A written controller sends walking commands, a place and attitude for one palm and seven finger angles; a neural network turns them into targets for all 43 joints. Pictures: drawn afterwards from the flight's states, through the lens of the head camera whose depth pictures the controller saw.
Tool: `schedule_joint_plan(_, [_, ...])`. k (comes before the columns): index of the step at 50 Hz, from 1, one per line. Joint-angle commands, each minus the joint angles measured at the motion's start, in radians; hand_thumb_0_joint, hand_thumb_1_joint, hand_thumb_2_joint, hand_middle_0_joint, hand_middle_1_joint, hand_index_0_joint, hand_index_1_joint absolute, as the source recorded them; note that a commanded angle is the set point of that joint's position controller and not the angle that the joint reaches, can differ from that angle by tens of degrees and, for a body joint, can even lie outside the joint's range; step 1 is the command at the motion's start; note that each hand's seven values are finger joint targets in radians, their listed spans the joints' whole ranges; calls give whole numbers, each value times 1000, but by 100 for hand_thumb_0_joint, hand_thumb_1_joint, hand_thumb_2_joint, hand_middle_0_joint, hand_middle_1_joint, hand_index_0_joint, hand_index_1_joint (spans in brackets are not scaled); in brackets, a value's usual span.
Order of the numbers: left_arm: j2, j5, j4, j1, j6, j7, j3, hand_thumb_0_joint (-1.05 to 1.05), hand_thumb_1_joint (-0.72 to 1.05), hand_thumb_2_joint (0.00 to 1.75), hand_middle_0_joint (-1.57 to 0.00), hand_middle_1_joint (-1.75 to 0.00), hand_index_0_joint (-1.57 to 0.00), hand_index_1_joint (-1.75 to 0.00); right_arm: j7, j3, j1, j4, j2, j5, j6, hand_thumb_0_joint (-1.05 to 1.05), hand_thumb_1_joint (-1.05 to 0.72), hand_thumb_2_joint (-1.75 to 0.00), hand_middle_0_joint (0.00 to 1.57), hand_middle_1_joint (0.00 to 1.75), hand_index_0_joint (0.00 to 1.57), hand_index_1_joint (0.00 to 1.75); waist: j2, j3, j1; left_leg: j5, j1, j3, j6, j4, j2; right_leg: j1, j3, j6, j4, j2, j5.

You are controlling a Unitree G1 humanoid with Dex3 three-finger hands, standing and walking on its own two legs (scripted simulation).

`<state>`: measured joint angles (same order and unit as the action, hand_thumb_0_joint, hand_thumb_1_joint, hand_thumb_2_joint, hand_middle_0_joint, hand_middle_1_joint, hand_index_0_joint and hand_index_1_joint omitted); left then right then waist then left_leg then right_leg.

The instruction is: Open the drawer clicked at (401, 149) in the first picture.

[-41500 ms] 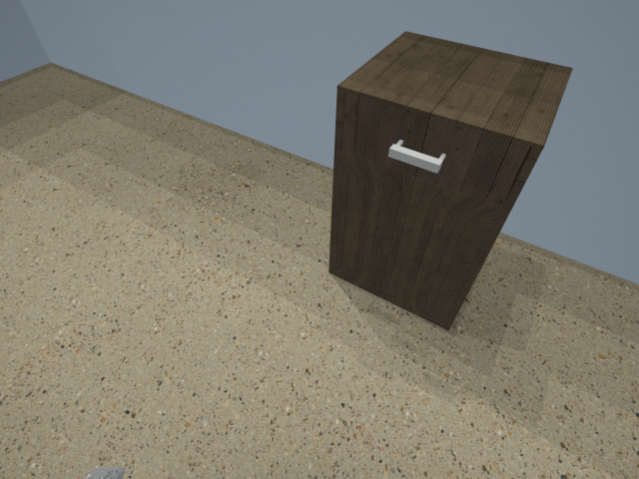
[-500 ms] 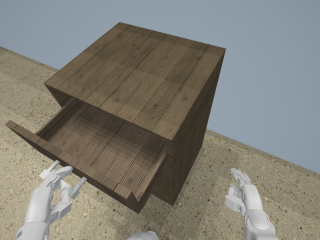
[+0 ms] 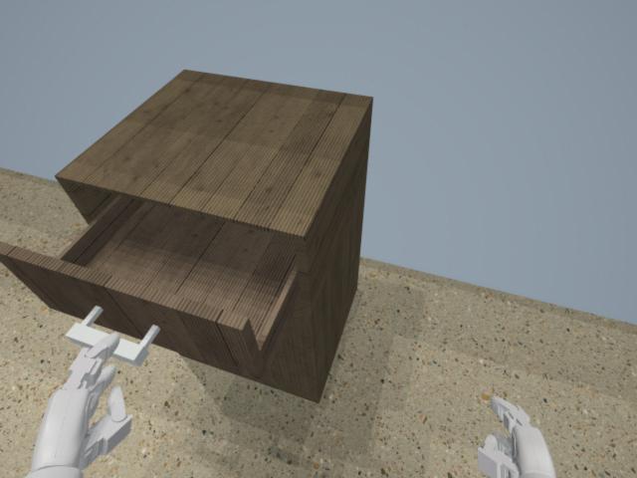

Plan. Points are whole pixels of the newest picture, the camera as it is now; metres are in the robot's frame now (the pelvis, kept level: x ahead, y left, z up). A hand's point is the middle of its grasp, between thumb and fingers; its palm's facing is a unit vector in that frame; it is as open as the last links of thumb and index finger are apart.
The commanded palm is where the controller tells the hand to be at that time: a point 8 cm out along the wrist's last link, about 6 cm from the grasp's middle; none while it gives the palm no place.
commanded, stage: step back with the hand held close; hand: left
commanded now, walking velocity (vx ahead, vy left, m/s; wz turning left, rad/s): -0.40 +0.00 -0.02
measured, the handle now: (115, 332) +0.34 +0.34 -0.08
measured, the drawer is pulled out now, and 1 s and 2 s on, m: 0.17 0.17 0.17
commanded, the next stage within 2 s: stop stepping back and stand still in 0.24 s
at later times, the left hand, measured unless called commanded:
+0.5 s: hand out of the picture +0.04 +0.20 +0.01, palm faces +0.20 -0.90 -0.39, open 7.4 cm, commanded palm -0.01 +0.25 +0.02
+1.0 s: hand out of the picture -0.01 +0.23 +0.00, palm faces +0.24 -0.89 -0.37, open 7.4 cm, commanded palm -0.05 +0.27 +0.02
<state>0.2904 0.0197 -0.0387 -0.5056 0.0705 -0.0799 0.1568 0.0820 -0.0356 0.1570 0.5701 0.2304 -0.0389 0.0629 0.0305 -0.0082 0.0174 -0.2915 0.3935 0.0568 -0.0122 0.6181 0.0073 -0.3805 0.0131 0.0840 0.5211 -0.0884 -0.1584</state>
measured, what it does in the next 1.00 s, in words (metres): walks backwards: left foot, then right foot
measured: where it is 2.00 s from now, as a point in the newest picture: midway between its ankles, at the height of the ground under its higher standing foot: outside the picture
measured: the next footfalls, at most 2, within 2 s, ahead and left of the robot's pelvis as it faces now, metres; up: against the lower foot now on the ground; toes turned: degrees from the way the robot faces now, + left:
left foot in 0.16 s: +0.01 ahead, +0.08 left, +0.00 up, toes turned +2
right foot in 0.44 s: -0.15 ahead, -0.10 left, +0.00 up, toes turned +2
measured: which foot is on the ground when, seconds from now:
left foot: up 0.00-0.14, down 0.16-0.46, up 0.48-0.62, down 0.64-1.00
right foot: down 0.00-0.16, up 0.18-0.42, down 0.44-1.00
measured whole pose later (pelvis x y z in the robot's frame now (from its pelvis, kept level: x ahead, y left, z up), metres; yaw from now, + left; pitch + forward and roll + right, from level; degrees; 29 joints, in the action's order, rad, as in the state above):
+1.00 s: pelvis -0.19 -0.01 +0.01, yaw +0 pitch +0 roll +0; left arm 0.28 0.02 0.19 -0.44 0.13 -0.11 0.15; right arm 0.11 -0.02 0.23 0.67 0.24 -0.02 -0.05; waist 0.03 0.03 0.01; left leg -0.18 0.22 -0.01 -0.04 0.40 0.05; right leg -0.17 0.00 0.04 0.37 -0.06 -0.20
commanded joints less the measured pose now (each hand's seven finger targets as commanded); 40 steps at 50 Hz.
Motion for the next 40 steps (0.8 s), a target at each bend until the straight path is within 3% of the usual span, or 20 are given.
schedule_joint_plan(1, [181,-8,-117,88,61,-34,115,0,90,90,-20,-30,-20,-30,-2,-50,-79,-111,109,16,-53,0,-90,-90,20,30,20,30,-206,114,7,-97,-61,-34,30,326,70,-169,-327,-50,-452,310,-379])
schedule_joint_plan(3, [185,-18,-99,82,74,-43,109,0,90,90,-20,-30,-20,-30,0,-27,-92,-99,106,21,-43,0,-90,-90,20,30,20,30,-125,121,-2,-102,-119,-18,24,117,63,-113,-228,-46,-437,248,-306])
schedule_joint_plan(5, [187,-14,-126,101,96,-48,100,0,90,90,-20,-30,-20,-30,1,-17,-80,-92,122,16,-31,0,-90,-90,20,30,20,30,-71,113,19,-38,-165,-18,11,-183,40,-33,-166,-91,-401,181,-269])
schedule_joint_plan(8, [194,-18,-250,65,126,-53,121,0,90,90,-20,-30,-20,-30,16,-42,-82,-140,165,7,-12,0,-90,-90,20,30,20,30,172,115,4,-202,116,-270,-101,-440,-206,233,-38,-165,28,-7,-95])
schedule_joint_plan(9, [169,-23,-185,-7,110,-52,122,0,90,90,-20,-30,-20,-30,18,-50,-111,-151,151,16,-20,0,-90,-90,20,30,20,30,261,140,2,-330,282,-321,-136,-542,-271,365,-33,-136,314,-64,-83])
schedule_joint_plan(10, [188,-19,-189,-41,94,-49,144,0,90,90,-20,-30,-20,-30,19,-56,-144,-158,145,35,-30,0,-90,-90,20,30,20,30,332,116,-7,-288,350,-374,-148,-598,-320,338,-80,-108,539,-86,-155])
schedule_joint_plan(11, [152,-17,-183,-26,75,-43,118,0,90,90,-20,-30,-20,-30,21,-50,-156,-150,118,44,-39,0,-90,-90,20,30,20,30,198,55,-26,-123,333,-333,-156,-527,-323,233,-119,-87,634,-60,-198])
schedule_joint_plan(12, [107,-3,-154,23,72,-36,82,0,90,90,-20,-30,-20,-30,22,-42,-157,-116,100,41,-60,0,-90,-90,20,30,20,30,60,33,-49,80,122,-240,-140,-422,-271,46,-105,-84,550,-31,-242])
schedule_joint_plan(13, [70,1,-134,55,73,-30,46,0,90,90,-20,-30,-20,-30,15,-43,-138,-92,109,39,-88,0,-90,-90,20,30,20,30,15,70,-49,215,-83,-198,-122,-352,-229,-68,-69,-88,426,-16,-284])
schedule_joint_plan(16, [68,1,-169,130,73,-29,16,0,90,90,-20,-30,-20,-30,-1,-44,-74,-55,111,42,-149,0,-90,-90,20,30,20,30,114,156,-9,315,-353,-245,-101,-354,-221,-102,-51,-95,173,9,-317])
schedule_joint_plan(18, [94,-3,-130,128,71,-39,44,0,90,90,-20,-30,-20,-30,2,-50,-64,-42,125,52,-165,0,-90,-90,20,30,20,30,130,174,-8,268,-345,-254,-95,-360,-218,-8,-56,-93,19,29,-273])
schedule_joint_plan(20, [141,-2,-129,100,72,-40,84,0,90,90,-20,-30,-20,-30,10,-55,-83,-73,141,41,-162,0,-90,-90,20,30,20,30,81,181,-15,66,-249,-170,-37,-323,-133,129,-24,-87,-236,37,-128])
schedule_joint_plan(22, [202,12,-126,60,81,-42,138,0,90,90,-20,-30,-20,-30,17,-48,-109,-106,116,33,-147,0,-90,-90,20,30,20,30,-112,151,-16,38,-232,-24,36,-136,0,18,-147,-42,-386,181,-238])
schedule_joint_plan(23, [193,3,-106,62,77,-44,126,0,90,90,-20,-30,-20,-30,20,-51,-93,-100,125,15,-145,0,-90,-90,20,30,20,30,-268,127,-26,78,-183,-34,33,47,46,-61,-281,-54,-424,257,-242])
schedule_joint_plan(24, [195,1,-84,55,69,-47,131,0,90,90,-20,-30,-20,-30,23,-48,-111,-83,127,12,-150,0,-90,-90,20,30,20,30,-292,117,-36,86,-79,-86,24,165,54,-20,-335,-50,-378,301,-89])
schedule_joint_plan(27, [174,0,2,84,89,-54,115,0,90,90,-20,-30,-20,-30,33,-23,-99,-43,109,17,-151,0,-90,-90,20,30,20,30,-44,130,-15,53,16,-105,36,49,21,139,-236,0,-247,276,17])
schedule_joint_plan(31, [174,-6,30,205,122,-54,90,0,90,90,-20,-30,-20,-30,34,-35,-64,-12,139,13,-173,0,-90,-90,20,30,20,30,-118,91,-12,145,-138,-71,-4,-168,13,168,-206,-100,-291,220,13])
schedule_joint_plan(34, [158,-7,19,135,126,-49,90,0,90,90,-20,-30,-20,-30,25,-43,-40,-20,154,17,-165,0,-90,-90,20,30,20,30,-79,141,-13,305,-247,-66,-27,-191,-8,237,-164,-142,-230,170,242])
schedule_joint_plan(36, [161,-1,-8,60,122,-51,100,0,90,90,-20,-30,-20,-30,22,-37,-40,-33,144,17,-153,0,-90,-90,20,30,20,30,24,176,-15,340,-259,-76,-23,-203,-19,264,-103,-120,-170,156,245])
schedule_joint_plan(40, [165,8,-29,103,120,-50,92,0,90,90,-20,-30,-20,-30,31,-37,-57,-55,148,18,-151,0,-90,-90,20,30,20,30,7,73,-7,170,-240,-112,-17,-238,-21,134,-101,-85,-239,126,-95])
